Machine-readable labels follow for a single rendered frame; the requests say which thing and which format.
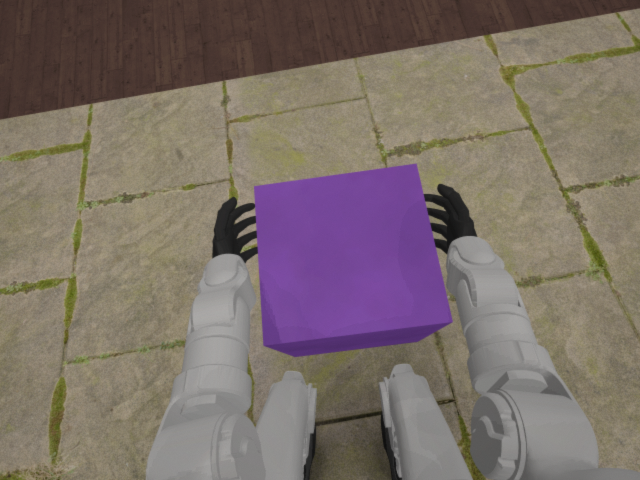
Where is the carton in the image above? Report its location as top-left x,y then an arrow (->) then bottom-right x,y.
254,164 -> 453,357

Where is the right robot upper arm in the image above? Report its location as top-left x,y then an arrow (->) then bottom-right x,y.
470,389 -> 640,480

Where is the left robot thigh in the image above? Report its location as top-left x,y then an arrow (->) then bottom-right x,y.
255,379 -> 317,480

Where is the left robot upper arm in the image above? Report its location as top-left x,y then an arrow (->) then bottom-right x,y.
147,411 -> 266,480

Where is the left robot hand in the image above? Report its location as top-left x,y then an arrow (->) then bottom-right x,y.
212,197 -> 258,263

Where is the right robot hand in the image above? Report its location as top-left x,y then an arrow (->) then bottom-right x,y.
424,184 -> 477,254

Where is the robot right foot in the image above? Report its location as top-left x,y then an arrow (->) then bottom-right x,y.
381,413 -> 402,480

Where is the left robot forearm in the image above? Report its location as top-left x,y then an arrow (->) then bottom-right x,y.
146,254 -> 257,480

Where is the right robot forearm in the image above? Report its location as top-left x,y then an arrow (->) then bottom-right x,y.
446,236 -> 599,465

